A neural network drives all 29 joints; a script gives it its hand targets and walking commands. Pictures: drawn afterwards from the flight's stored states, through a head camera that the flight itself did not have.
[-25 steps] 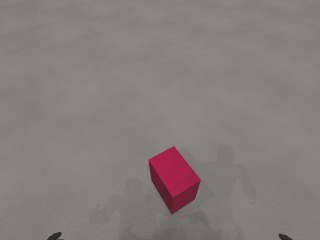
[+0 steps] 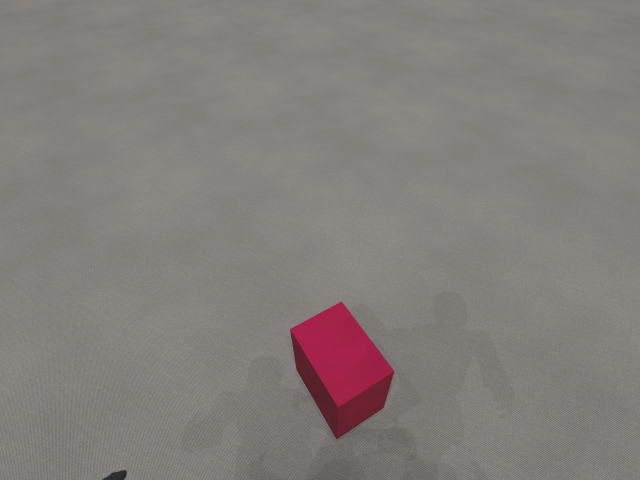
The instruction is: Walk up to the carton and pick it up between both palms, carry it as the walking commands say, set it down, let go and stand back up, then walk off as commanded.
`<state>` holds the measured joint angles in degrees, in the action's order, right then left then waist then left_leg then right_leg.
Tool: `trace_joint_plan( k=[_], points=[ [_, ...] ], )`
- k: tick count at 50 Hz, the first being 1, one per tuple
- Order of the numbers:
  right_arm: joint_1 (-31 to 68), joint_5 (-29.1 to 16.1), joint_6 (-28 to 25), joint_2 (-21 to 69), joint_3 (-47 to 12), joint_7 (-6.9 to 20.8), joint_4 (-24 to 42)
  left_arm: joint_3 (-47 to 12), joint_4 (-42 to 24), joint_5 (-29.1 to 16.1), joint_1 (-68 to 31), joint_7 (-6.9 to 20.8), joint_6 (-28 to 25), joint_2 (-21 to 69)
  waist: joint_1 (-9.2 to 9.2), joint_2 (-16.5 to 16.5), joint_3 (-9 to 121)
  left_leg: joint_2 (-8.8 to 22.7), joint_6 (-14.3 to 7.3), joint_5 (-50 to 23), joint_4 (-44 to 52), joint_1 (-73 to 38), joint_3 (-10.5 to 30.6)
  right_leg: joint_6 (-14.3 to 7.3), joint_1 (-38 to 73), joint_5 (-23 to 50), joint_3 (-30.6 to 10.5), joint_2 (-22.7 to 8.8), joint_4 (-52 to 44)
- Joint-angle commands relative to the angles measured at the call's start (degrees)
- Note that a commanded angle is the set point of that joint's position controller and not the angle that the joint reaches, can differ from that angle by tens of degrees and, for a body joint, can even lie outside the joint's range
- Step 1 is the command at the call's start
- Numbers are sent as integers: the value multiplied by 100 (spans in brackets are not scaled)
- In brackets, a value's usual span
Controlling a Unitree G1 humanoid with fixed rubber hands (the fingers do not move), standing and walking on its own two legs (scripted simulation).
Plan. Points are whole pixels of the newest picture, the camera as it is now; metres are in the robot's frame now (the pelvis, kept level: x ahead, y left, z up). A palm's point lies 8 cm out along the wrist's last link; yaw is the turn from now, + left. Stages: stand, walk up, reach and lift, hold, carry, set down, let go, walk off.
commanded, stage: walk up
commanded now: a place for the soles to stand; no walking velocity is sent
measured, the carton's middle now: (339, 370) +0.54 -0.01 -0.64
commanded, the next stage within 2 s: none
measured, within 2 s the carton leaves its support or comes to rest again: neither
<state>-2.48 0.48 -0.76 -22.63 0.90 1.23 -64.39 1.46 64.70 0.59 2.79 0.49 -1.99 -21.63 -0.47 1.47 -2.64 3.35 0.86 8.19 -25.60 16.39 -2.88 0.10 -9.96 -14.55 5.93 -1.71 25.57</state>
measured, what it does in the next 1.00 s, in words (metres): stands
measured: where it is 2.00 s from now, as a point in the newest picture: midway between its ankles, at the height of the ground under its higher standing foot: outside the picture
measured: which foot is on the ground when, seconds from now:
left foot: down 0.00-1.00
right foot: down 0.00-1.00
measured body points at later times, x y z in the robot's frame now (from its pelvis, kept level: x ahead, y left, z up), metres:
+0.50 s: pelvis +0.03 +0.01 +0.00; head +0.06 +0.01 +0.45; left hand +0.15 +0.32 -0.12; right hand +0.15 -0.30 -0.12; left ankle +0.06 +0.13 -0.74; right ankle -0.01 -0.12 -0.74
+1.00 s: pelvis +0.04 +0.01 +0.01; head +0.05 +0.01 +0.46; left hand +0.14 +0.32 -0.11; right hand +0.16 -0.29 -0.12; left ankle +0.06 +0.13 -0.74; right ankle -0.01 -0.12 -0.74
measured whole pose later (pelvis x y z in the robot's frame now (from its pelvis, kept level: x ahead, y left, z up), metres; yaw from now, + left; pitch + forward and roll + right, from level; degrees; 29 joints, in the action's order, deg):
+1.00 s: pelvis +0.04 +0.01 +0.01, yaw +0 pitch -1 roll +0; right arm -1.8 0.3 -0.6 -20.8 1.0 0.2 -62.8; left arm 1.2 63.6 0.8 3.1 -0.2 -1.4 -20.7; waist 0.1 1.1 -2.2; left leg 1.7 -0.1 9.6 -21.6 10.7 -3.5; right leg 1.8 -2.6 -13.8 5.8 -2.9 17.9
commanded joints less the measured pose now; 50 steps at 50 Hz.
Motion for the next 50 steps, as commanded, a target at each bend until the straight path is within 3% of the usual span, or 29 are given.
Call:
trace_joint_plan(
  k=[1, 3, 4, 5, 8, 10, 11, 12, 14, 16, 20, 22, 24, 29, 30, 33, 34, 36, 37, 38, 40, 41, 42, 43, 44, 46, 48, 49, 50],
  points=[
    [340, -2, -67, -1055, 181, -55, 302, 131, -346, -32, -281, -49, -46, -1165, 21, -92, 572, 431, -168, -708, 355, -601, 569, -155, -45, 684, -815, -716, -834],
    [277, -9, -46, -1022, 159, -70, 277, 157, -370, -30, -372, -70, -38, -1177, 8, -369, 699, 452, -185, -816, 372, -648, 542, -143, 132, 718, -719, -713, -811],
    [279, -6, -55, -1080, 181, -73, 291, 139, -365, -42, -259, -72, -25, -1151, 28, 2, 513, 488, -142, -979, 438, -640, 559, -146, 5, 783, -702, -653, -733],
    [357, -25, -50, -936, 130, -73, 273, 139, -354, -30, -261, -71, -26, -1099, 58, -351, 613, 502, -205, -915, 435, -606, 542, -103, 145, 792, -664, -677, -838],
    [293, -14, -64, -1000, 185, -84, 292, 148, -381, -27, -312, -83, -33, -1135, -2, -28, 730, 467, -206, -1162, 395, -760, 536, -124, 239, 947, -750, -688, -753],
    [305, 2, -70, -1066, 201, -99, 302, 175, -382, -19, -210, -91, -26, -1201, 57, -163, 873, 499, -245, -1448, 280, -819, 518, -121, 403, 1310, -712, -701, -780],
    [281, 4, -57, -1006, 178, -104, 312, 149, -399, -60, -224, -97, -26, -1132, 41, -40, 925, 503, -231, -1517, 294, -866, 514, -101, 429, 1256, -695, -715, -761],
    [303, -26, -54, -958, 155, -88, 324, 149, -345, -45, -259, -98, -28, -1135, 47, -267, 725, 509, -204, -1560, 377, -826, 558, -76, 309, 1349, -566, -684, -733],
    [314, -13, -46, -999, 198, -98, 321, 121, -400, -12, -291, -97, 13, -1094, 48, -271, 641, 537, -205, -1479, 449, -836, 561, -87, 257, 1123, -545, -623, -738],
    [389, -9, -43, -997, 174, -102, 323, 122, -366, -19, -324, -81, 8, -1018, 86, -162, 707, 508, -212, -1224, 504, -831, 510, -55, 309, 924, -569, -630, -856],
    [405, -24, -61, -1016, 195, -110, 391, 137, -362, -46, -168, -105, -1, -1075, 92, -41, 716, 524, -256, -1658, 373, -897, 540, -86, 431, 1415, -520, -672, -832],
    [409, -21, -41, -949, 203, -112, 359, 111, -358, -17, -280, -106, -7, -1088, 41, -171, 594, 517, -213, -1524, 514, -922, 561, -51, 377, 1298, -576, -672, -894],
    [430, -26, -56, -956, 195, -101, 385, 133, -429, -7, -247, -102, 9, -1099, 56, 87, 821, 557, -231, -1662, 487, -1048, 556, -60, 481, 1381, -568, -651, -842],
    [421, -12, -53, -899, 174, -111, 358, 126, -377, -21, -219, -101, -16, -1091, 57, -102, 806, 550, -240, -1750, 521, -1078, 538, -48, 572, 1440, -532, -673, -920],
    [492, -9, -56, -891, 166, -107, 388, 117, -362, -12, -159, -106, 1, -1061, 73, 73, 817, 518, -224, -1760, 468, -1099, 537, -25, 560, 1391, -513, -665, -1012],
    [392, -29, -47, -972, 206, -121, 375, 119, -359, 10, -197, -106, -14, -1093, 1, -152, 753, 578, -258, -1891, 486, -1223, 589, -35, 519, 1581, -494, -668, -986],
    [408, -23, -44, -955, 201, -118, 404, 141, -367, -21, -84, -107, -5, -1072, 71, 67, 780, 587, -259, -1833, 475, -1216, 540, -16, 520, 1467, -510, -638, -957],
    [375, -28, -52, -820, 167, -130, 373, 123, -322, 4, -229, -90, -21, -1045, 8, 36, 784, 540, -225, -1613, 605, -1206, 507, -52, 561, 1352, -553, -680, -1062],
    [505, -17, -59, -907, 186, -119, 391, 140, -345, 16, -156, -93, -21, -1041, 73, 86, 591, 548, -240, -1711, 564, -1121, 550, -42, 447, 1332, -523, -675, -1122],
    [335, -43, -50, -934, 214, -124, 364, 148, -289, 26, -203, -98, -18, -1077, 8, -98, 635, 567, -236, -1724, 596, -1130, 577, -34, 600, 1451, -481, -675, -1071],
    [379, -23, -55, -934, 216, -138, 401, 116, -345, 10, -185, -93, -8, -1013, 12, -54, 598, 577, -212, -1702, 661, -1208, 549, -40, 452, 1394, -440, -664, -1029],
    [404, -35, -63, -920, 221, -128, 420, 132, -368, 11, -165, -84, 13, -993, 98, -197, 589, 528, -219, -1604, 667, -1111, 602, -45, 499, 1376, -429, -624, -1076],
    [443, -47, -55, -882, 193, -134, 427, 142, -388, 34, -202, -85, 9, -1001, 59, -270, 606, 545, -238, -1604, 640, -1064, 590, -52, 536, 1415, -518, -635, -1066],
    [440, -32, -49, -885, 212, -124, 493, 140, -361, 20, -144, -85, 15, -1007, 97, -187, 493, 549, -205, -1483, 705, -1025, 602, -4, 481, 1087, -415, -632, -1055],
    [454, -13, -38, -884, 216, -118, 466, 140, -340, 43, -190, -96, 18, -1048, 69, -206, 419, 519, -222, -1592, 596, -1003, 652, -18, 454, 1275, -506, -653, -1112],
    [367, 5, -46, -859, 190, -141, 415, 140, -388, 0, -190, -87, 5, -984, 44, 99, 503, 485, -235, -1438, 657, -988, 530, -55, 506, 1117, -570, -672, -1180],
    [321, -3, -46, -880, 191, -122, 389, 144, -408, 61, -264, -80, -9, -1089, 17, -229, 563, 527, -218, -1522, 714, -1111, 678, -67, 502, 1086, -496, -635, -1129],
    [-1234, -24, -161, -1722, 625, -358, 300, 683, -1161, 385, -508, 184, 264, -1645, -333, -999, 454, 737, -551, 99, 727, -1496, 1595, -167, -394, -929, 112, 54, 481],
    [-1875, 29, -203, -2187, 848, -466, 181, 674, -1365, 414, -768, 269, 402, -1481, -612, -324, 371, 1314, -884, 1181, 1053, -2147, 2713, -150, -1677, -1815, -282, 55, 1612]
  ],
)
